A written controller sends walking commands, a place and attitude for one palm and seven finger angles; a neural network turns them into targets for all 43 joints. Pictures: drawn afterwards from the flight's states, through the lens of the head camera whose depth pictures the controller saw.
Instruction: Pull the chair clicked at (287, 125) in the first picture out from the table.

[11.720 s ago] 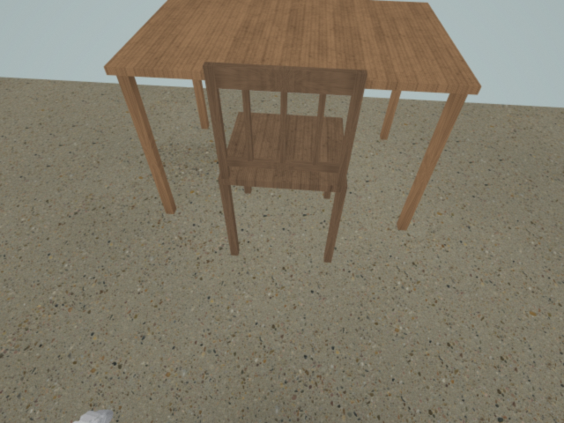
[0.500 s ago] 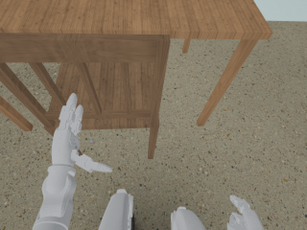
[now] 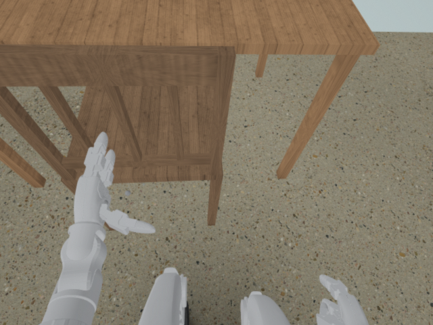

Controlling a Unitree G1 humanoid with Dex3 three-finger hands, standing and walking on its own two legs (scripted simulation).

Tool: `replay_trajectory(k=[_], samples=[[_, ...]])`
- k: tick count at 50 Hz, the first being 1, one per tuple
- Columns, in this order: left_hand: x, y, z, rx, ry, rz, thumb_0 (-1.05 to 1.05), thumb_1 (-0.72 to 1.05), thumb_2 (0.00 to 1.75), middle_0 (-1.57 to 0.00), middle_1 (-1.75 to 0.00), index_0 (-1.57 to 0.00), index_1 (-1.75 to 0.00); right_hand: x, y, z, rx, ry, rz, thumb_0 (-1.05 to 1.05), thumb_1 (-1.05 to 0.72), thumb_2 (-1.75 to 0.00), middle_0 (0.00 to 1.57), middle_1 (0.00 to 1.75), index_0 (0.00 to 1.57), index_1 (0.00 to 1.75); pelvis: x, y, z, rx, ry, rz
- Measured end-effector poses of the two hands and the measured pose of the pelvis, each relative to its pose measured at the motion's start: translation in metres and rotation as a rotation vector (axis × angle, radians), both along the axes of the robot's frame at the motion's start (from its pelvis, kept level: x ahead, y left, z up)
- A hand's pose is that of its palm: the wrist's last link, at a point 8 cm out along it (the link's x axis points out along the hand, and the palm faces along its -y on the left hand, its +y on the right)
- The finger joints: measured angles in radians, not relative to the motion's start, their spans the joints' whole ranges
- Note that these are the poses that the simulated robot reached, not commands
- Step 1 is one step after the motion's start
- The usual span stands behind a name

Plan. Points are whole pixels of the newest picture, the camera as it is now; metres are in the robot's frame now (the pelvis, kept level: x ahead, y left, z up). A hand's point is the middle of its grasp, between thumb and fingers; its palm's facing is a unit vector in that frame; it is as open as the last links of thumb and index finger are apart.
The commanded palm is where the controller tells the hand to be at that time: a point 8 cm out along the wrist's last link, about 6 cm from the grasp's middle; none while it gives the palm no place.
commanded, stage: aim the fingers beside a spindle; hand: left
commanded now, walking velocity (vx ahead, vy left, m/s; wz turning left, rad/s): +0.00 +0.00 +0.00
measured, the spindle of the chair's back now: (126, 126) +0.49 +0.21 +0.01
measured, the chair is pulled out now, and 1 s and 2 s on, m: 0.00 0.00 0.00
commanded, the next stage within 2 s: push the fingers through the gap in 0.04 s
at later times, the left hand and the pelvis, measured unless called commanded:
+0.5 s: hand (125, 175) +0.37 +0.18 +0.03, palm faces +0.09 -1.00 -0.03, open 16.9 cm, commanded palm +0.35 +0.23 +0.03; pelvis +0.00 +0.00 +0.00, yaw -1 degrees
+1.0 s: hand (124, 154) +0.42 +0.19 +0.03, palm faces +0.11 -0.99 -0.04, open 16.9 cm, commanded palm +0.40 +0.23 +0.03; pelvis +0.00 +0.00 +0.00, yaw -1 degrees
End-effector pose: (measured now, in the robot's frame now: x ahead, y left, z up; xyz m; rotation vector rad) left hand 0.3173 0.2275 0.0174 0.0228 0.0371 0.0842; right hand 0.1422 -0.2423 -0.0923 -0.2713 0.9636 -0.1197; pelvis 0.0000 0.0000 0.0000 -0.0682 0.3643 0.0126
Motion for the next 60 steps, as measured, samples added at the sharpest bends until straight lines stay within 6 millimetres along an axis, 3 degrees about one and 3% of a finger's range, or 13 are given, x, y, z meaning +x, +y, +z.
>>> replay_trajectory(k=[3, 11, 19, 28, 40, 60], samples=[[-0.003, -0.001, -0.003, -0.01, 0.011, 0.0, -0.01, -0.49, 0.3, -0.07, -0.08, -0.06, -0.08, -0.002, -0.002, 0.001, -0.004, -0.001, -0.015, 0.0, -0.9, -0.9, 0.2, 0.3, 0.2, 0.3, 0.001, 0.0, 0.0, 0.0, 0.002, -0.007], [-0.006, 0.011, 0.026, 0.04, -0.081, 0.031, -0.01, -0.49, 0.3, -0.07, -0.08, -0.06, -0.08, -0.003, -0.002, 0.004, -0.001, 0.011, -0.011, 0.0, -0.9, -0.9, 0.2, 0.3, 0.2, 0.3, 0.005, 0.0, 0.006, 0.001, -0.007, -0.004], [0.011, 0.005, 0.007, -0.009, -0.004, -0.005, -0.01, -0.5, 0.3, -0.06, -0.08, -0.06, -0.08, -0.003, -0.005, 0.003, -0.015, 0.015, -0.019, 0.0, -0.9, -0.9, 0.2, 0.3, 0.2, 0.3, 0.004, 0.0, 0.004, -0.002, 0.001, -0.001], [0.034, 0.01, 0.019, 0.025, -0.072, 0.025, -0.01, -0.5, 0.3, -0.07, -0.08, -0.06, -0.08, -0.013, -0.008, 0.0, -0.02, 0.045, -0.034, 0.0, -0.9, -0.9, 0.2, 0.3, 0.2, 0.3, 0.005, 0.0, 0.003, -0.001, 0.012, -0.009], [0.051, 0.005, 0.014, 0.006, -0.037, 0.015, -0.01, -0.5, 0.3, -0.07, -0.08, -0.06, -0.08, -0.036, -0.009, -0.004, -0.017, 0.119, -0.065, 0.0, -0.9, -0.9, 0.2, 0.3, 0.2, 0.3, 0.006, 0.002, 0.005, 0.001, 0.02, -0.014], [0.095, 0.02, 0.011, 0.008, -0.046, 0.031, -0.01, -0.5, 0.3, -0.07, -0.08, -0.06, -0.08, -0.065, -0.016, -0.01, -0.055, 0.221, -0.098, 0.0, -0.9, -0.9, 0.2, 0.3, 0.2, 0.3, 0.003, 0.003, -0.001, -0.01, 0.048, -0.015]])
